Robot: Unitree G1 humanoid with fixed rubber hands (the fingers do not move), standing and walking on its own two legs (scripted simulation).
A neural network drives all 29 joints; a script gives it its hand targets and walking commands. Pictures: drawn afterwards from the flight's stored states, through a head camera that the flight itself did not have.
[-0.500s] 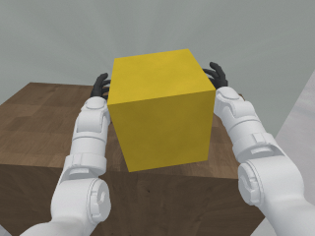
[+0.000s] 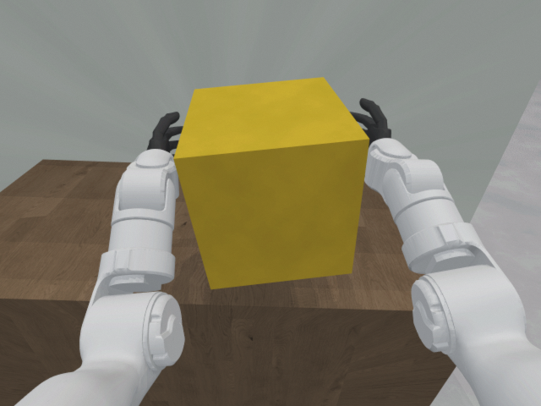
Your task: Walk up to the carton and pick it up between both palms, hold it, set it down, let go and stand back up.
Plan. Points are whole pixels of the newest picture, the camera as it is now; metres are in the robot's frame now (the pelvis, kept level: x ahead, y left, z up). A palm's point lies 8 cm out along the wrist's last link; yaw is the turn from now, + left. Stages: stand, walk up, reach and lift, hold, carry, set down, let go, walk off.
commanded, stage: reach and lift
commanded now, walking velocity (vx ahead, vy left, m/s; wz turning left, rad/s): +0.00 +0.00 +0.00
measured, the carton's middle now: (270, 177) +0.42 +0.02 +0.22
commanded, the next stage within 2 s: hold in 0.78 s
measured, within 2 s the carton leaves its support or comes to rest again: neither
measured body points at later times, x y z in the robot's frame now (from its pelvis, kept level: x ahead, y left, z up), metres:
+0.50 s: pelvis +0.00 +0.00 +0.00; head -0.08 +0.02 +0.44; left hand +0.40 +0.17 +0.28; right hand +0.40 -0.14 +0.31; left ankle +0.02 +0.14 -0.75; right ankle +0.03 -0.12 -0.75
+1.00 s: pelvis +0.00 +0.00 +0.00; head -0.08 +0.02 +0.44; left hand +0.39 +0.17 +0.30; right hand +0.40 -0.14 +0.33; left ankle +0.02 +0.14 -0.75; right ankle +0.03 -0.12 -0.75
